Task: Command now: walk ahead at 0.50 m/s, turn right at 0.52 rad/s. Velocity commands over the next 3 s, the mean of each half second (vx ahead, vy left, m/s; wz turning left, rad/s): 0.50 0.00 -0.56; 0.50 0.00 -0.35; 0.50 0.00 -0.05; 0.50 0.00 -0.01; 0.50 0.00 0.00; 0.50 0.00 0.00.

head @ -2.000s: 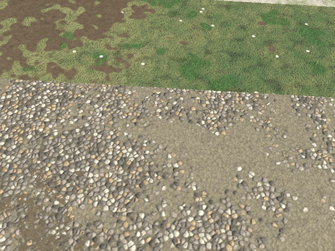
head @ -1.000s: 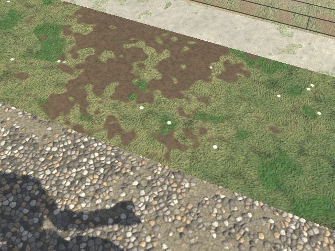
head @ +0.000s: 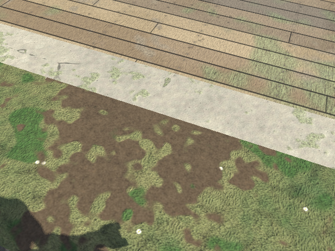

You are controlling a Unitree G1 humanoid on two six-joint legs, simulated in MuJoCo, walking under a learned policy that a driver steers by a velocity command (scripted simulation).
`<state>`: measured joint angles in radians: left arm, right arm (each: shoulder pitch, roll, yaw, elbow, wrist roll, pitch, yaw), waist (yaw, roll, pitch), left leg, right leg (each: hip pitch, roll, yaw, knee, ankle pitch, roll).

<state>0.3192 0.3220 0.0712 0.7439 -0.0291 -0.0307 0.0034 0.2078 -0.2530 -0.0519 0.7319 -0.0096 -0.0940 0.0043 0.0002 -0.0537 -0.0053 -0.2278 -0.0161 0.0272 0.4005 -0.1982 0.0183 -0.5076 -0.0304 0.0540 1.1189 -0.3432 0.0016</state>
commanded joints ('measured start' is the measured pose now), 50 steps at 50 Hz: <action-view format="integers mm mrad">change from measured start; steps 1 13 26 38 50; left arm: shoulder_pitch -40 -298 -91 57 -35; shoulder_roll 28 37 115 129 41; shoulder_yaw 9 -1 29 36 1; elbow -102 -233 -182 -67 -110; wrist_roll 3 9 25 12 20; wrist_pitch -1 -3 -31 -15 -30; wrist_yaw -11 -68 -17 6 -4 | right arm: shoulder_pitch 3 90 20 -209 51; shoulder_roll -116 -247 -162 -160 -136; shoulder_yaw -34 -68 -24 -14 -15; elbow -28 63 -36 -98 2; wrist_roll -1 34 -9 13 7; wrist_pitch -19 16 -7 -32 -16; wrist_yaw -3 -13 -7 29 17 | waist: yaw -14 -53 -25 55 -10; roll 165 118 16 -61 161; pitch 33 66 -38 28 3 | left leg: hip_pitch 138 286 -384 -236 106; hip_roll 268 294 129 48 224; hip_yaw -209 97 -96 -88 -322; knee -237 -136 646 101 -227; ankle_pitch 127 542 -70 184 68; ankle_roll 167 100 -73 -22 205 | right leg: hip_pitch -228 -99 299 393 -150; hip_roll -84 -14 -132 -152 -65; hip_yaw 40 -103 282 295 24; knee -19 -484 -892 -776 -70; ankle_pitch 91 236 416 276 70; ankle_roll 19 -70 -309 -196 -11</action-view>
